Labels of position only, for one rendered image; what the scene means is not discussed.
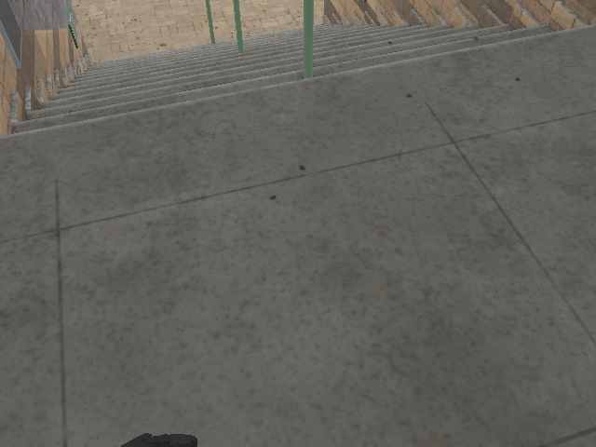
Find stairs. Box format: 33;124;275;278
11;23;556;134

